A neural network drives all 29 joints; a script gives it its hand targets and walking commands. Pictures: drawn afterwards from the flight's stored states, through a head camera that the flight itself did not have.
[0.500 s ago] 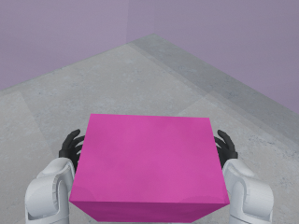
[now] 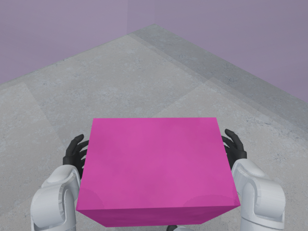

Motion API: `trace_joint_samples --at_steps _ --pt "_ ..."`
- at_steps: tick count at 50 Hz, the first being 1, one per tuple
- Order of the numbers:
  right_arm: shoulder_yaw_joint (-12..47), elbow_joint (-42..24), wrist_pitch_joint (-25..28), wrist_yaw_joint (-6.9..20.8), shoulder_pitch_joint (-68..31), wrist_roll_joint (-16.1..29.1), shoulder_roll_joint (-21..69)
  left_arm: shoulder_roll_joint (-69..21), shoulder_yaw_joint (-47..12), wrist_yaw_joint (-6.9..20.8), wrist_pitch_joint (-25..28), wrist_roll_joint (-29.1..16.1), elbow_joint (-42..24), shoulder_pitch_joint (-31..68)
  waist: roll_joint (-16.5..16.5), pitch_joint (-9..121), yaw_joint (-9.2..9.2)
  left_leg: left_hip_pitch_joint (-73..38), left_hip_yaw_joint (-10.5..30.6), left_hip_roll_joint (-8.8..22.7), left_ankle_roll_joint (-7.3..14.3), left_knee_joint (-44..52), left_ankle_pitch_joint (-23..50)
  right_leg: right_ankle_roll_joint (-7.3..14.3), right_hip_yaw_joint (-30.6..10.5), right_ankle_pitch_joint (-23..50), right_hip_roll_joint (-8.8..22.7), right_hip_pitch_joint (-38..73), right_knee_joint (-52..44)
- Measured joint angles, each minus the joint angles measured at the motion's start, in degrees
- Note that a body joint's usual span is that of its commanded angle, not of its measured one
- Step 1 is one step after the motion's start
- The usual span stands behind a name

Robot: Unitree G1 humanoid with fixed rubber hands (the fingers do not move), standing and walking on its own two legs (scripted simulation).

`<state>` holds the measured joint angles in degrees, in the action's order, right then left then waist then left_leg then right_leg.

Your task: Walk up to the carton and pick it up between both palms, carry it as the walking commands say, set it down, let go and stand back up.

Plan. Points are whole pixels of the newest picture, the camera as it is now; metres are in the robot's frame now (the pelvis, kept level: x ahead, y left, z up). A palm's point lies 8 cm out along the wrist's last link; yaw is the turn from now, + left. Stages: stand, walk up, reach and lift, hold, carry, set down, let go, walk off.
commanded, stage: carry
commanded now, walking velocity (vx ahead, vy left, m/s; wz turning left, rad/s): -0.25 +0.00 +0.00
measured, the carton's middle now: (154, 178) +0.25 -0.01 +0.00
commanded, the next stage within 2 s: none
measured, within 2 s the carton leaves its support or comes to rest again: neither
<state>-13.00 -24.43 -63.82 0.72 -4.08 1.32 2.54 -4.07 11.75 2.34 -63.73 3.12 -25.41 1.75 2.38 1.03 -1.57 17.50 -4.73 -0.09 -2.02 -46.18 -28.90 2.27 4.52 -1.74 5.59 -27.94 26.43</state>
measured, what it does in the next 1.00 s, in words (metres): walks backwards: left foot, then right foot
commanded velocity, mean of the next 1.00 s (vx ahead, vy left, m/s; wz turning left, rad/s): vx -0.25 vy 0.00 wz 0.00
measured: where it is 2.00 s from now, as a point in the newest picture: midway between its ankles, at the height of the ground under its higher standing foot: outside the picture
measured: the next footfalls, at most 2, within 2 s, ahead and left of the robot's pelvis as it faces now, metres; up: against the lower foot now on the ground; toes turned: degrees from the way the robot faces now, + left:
left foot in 0.08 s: -0.07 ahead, +0.14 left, +0.00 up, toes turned +8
right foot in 0.54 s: -0.25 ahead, -0.08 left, +0.00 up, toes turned -7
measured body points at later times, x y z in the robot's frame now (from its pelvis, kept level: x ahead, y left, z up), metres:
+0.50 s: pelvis -0.22 +0.03 -0.01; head -0.20 +0.04 +0.44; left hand +0.07 +0.20 +0.05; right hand +0.03 -0.17 +0.05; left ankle -0.11 +0.13 -0.73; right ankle -0.28 -0.09 -0.71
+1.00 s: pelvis -0.45 +0.03 +0.00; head -0.44 +0.02 +0.45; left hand -0.19 +0.21 +0.07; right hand -0.19 -0.16 +0.07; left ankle -0.54 +0.16 -0.71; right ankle -0.29 -0.08 -0.73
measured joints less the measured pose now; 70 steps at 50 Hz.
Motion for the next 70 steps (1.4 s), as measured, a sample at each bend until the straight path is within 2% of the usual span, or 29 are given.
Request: trace_joint_samples --at_steps 2,4,5,7,9,12,15,19,24,27,28,29,31,32,35,38,40,44,48,51,52,53,55,56,58,60,63,66,70 --pt "0.1 0.39 -0.11 -0.01 -0.1 -0.1 0.24 0.64 -0.31 -0.04 -0.53 0.12 -0.18 -0.08 0.89 -0.64 0.67 -3.5 -1.02 -0.44 0.63 6.84 0.82 -0.47 -0.04 3.12 0.05 -0.39 -2.19" --pt "0.12 0.22 -0.09 -0.02 -0.41 -0.12 0.48 1.39 -0.63 -0.14 -0.82 0.0 -0.73 0.09 1.12 -1.15 0.85 -7.26 -2.22 -0.25 1.23 15.87 4.92 -1.07 0.4 5.68 -0.3 -1.05 -3.76" --pt "0.09 0.62 0.4 -0.05 -0.43 -0.34 1.24 2.31 -0.74 -0.17 -0.85 -0.27 -0.57 0.27 2.25 -1.81 1.01 -7.15 -2.61 -0.76 1.84 16.78 8.8 -1.72 -0.13 3.23 0.17 -1.52 -3.09" --pt "0.11 1.31 0.47 -0.15 0.77 -1.23 2.77 3.6 -1.06 -0.18 -1.08 -1.02 0.44 -0.73 1.52 -2.07 1.56 -5.86 -2.55 0.31 2.94 14.57 9.78 -3.28 -1.15 -10.3 -1.21 -4.63 8.15" --pt "-0.01 0.86 0.2 -0.16 3.48 -1.9 4.0 4.02 -1.39 -0.21 -2.13 -1.63 1.09 -1.73 -1.07 -0.48 1.68 -4.59 -1.4 2.58 3.41 14.19 9.82 -3.86 -2.76 -18.93 -4.15 -7.76 24.72" --pt "-1.25 -2.47 -0.42 -0.19 4.12 -2.22 4.85 3.42 -0.98 -0.14 -1.98 -2.83 1.33 -0.2 -2.73 1.95 2.41 -2.4 -0.72 4.35 3.19 15.81 12.59 -5.23 -4.62 -20.48 -6.16 -8.28 39.64" --pt "-2.06 -2.42 0.2 0.17 1.19 -2.49 4.28 3.33 -0.62 -0.08 -0.69 -2.72 2.26 2.97 -2.58 3.07 2.94 0.5 -1.33 4.81 3.92 16.21 14.87 -6.48 -5.7 -21.14 -6.55 -5.81 44.2" --pt "-2.02 2.48 1.39 0.69 -0.69 -3.41 3.37 4.58 -1.55 -0.13 -1.55 -1.07 5.78 5.82 -1.83 3.33 2.33 4.38 -2.41 5.1 4.33 16.1 17.83 -7.31 -4.02 -24.66 -5.7 0.51 36.42" --pt "-2.59 4.14 0.31 0.68 -0.9 -3.94 3.05 4.22 -1.94 -0.21 -1.92 -0.5 8.58 6.34 -3.09 0.62 1.15 9.31 -3.27 5.49 4.22 16.06 22.58 -5.97 -2.23 -28.09 -6.37 7.73 20.44" --pt "-2.87 1.43 0.2 0.55 -1.16 -3.27 3.21 3.46 -1.19 -0.27 -1.15 -1.17 6.28 6.08 -4.52 -1.77 1.15 12.06 -4.15 5.93 3.97 16.45 26.04 -4.16 -0.92 -22.38 -6.7 11.74 9.1" --pt "-2.99 0.71 0.29 0.54 -1.19 -2.83 2.65 2.44 -0.85 -0.32 -0.3 -1.22 5.92 5.8 -6.62 -3.01 0.97 12.41 -3.15 6.94 3.48 16.69 26.24 -2.3 -0.08 -18.76 -7.95 12.15 7.17" --pt "-3.02 0.44 0.5 0.55 -0.57 -2.3 2.28 1.61 -0.72 -0.35 0.2 -1.07 5.66 5.16 -7.44 -3.95 0.7 12.93 -2.25 7.05 2.37 15.51 22.87 -0.85 0.32 -16.89 -8.36 12.26 6.54" --pt "-2.36 -0.33 0.28 0.48 1.5 -1.69 2.39 0.65 -0.4 -0.36 0.02 -1.12 3.95 2.16 -4.66 -3.66 0.69 15.53 -1.0 4.54 0.92 5.13 9.95 0.51 -0.79 -15.31 -6.27 11.03 6.34" --pt "-2.12 -0.87 -0.35 0.38 1.83 -1.51 2.53 0.08 0.05 -0.33 0.17 -1.38 3.02 0.59 -3.08 -3.37 0.52 17.04 0.33 3.02 0.87 -2.5 7.18 0.68 -1.46 -14.48 -5.08 10.57 5.71" --pt "-1.82 -1.63 -0.77 0.39 1.38 -0.22 2.05 -0.93 0.46 -0.35 0.45 -1.1 -0.16 -1.4 -0.59 -2.31 -0.27 18.46 2.6 0.88 0.1 -18.25 7.72 -0.07 -1.97 -10.61 -2.69 9.39 2.31" --pt "-1.44 -1.92 1.1 0.48 0.39 0.85 1.34 -0.25 0.21 -0.42 -0.07 -0.56 -2.48 0.29 -0.19 -1.05 -0.68 16.25 4.03 0.58 -0.77 -23.78 7.93 0.57 -1.42 -7.98 -1.52 6.88 1.36" --pt "-0.98 -1.7 1.34 0.42 -0.74 0.63 0.73 0.01 0.38 -0.43 0.24 -0.61 -2.26 1.18 -0.78 -0.29 -0.72 12.84 4.34 0.8 -1.03 -22.02 6.68 0.72 -1.1 -6.6 -1.12 5.24 1.4" --pt "-0.05 0.55 0.07 0.34 -1.3 -0.59 -0.27 -0.1 0.43 -0.41 0.21 -0.27 0.75 1.11 -1.41 1.57 -0.22 4.75 3.35 0.42 -0.65 -11.62 2.29 0.39 -0.95 -2.99 -0.35 2.59 0.25" --pt "0.39 1.76 -0.79 0.26 -0.63 -1.37 -0.1 0.78 -0.17 -0.39 -0.97 -0.04 2.14 0.82 -0.05 1.29 0.54 -2.96 0.7 -0.75 0.77 2.37 -0.58 -0.3 -1.11 3.01 0.0 1.24 -4.14" --pt "0.56 1.32 -0.7 0.16 -0.86 -1.32 -0.08 1.9 -0.92 -0.43 -1.35 -0.11 1.45 1.17 0.79 -0.05 0.67 -9.67 -2.33 -1.06 1.71 18.1 2.84 -1.43 -0.64 7.47 -0.83 0.6 -7.75" --pt "0.35 1.21 -0.37 0.13 -0.91 -1.26 0.34 2.66 -1.33 -0.47 -1.3 -0.22 1.31 1.5 1.15 -0.67 0.47 -10.26 -2.35 -1.08 2.14 21.14 6.91 -2.33 -0.59 4.87 -0.93 -0.21 -6.87" --pt "0.14 1.62 0.17 0.03 -0.68 -1.51 1.37 3.69 -1.61 -0.47 -1.23 -0.58 1.69 1.45 2.07 -1.62 0.81 -9.44 -2.68 -1.28 2.65 19.97 9.59 -3.08 -1.27 -1.2 -0.79 -1.87 -2.8" --pt "-0.41 1.81 -0.18 -0.16 1.42 -2.12 3.22 4.47 -2.08 -0.46 -1.58 -1.29 2.73 -0.13 0.69 -1.22 1.34 -7.76 -2.46 0.48 3.36 17.13 10.1 -3.88 -2.28 -14.48 -2.9 -6.03 13.68" --pt "-0.53 1.41 -0.45 -0.18 3.0 -2.28 3.78 4.42 -2.26 -0.47 -2.07 -1.51 2.86 -1.01 -0.65 -0.13 1.31 -6.86 -1.87 1.68 3.53 16.71 10.06 -4.08 -2.77 -17.87 -4.24 -7.69 22.06" --pt "-1.34 -1.38 -1.05 -0.3 4.08 -2.04 4.67 3.81 -1.81 -0.41 -2.06 -2.39 1.98 -1.22 -2.3 1.83 1.66 -5.18 -1.06 3.27 3.58 17.14 11.03 -4.98 -3.64 -19.59 -5.91 -8.97 34.68" --pt "-2.04 -2.97 -1.24 -0.26 2.61 -2.06 4.69 3.15 -0.9 -0.23 -1.62 -2.77 1.66 0.74 -2.81 2.82 2.41 -3.26 -1.05 4.01 3.51 17.35 12.58 -5.68 -4.21 -19.06 -6.41 -8.06 40.99" --pt "-1.95 -1.2 0.26 0.4 -0.41 -2.65 3.79 3.7 -0.58 -0.15 -0.91 -2.13 2.47 3.82 -2.52 3.74 3.06 0.1 -1.9 4.47 4.06 16.87 14.3 -6.85 -4.09 -20.55 -6.07 -4.68 41.37" --pt "-1.66 2.73 0.94 0.78 -1.7 -3.61 3.05 4.67 -1.26 -0.16 -1.7 -0.96 5.48 5.75 -2.09 3.58 2.69 3.4 -2.54 4.67 4.3 16.22 16.16 -7.1 -2.85 -23.86 -5.56 0.48 32.8" --pt "-2.28 4.5 0.1 0.82 -1.6 -4.27 2.95 4.54 -1.8 -0.2 -2.16 -0.44 8.47 6.35 -2.71 1.14 1.61 7.85 -2.9 4.74 4.17 15.34 19.36 -6.0 -1.94 -26.14 -6.24 6.44 20.3"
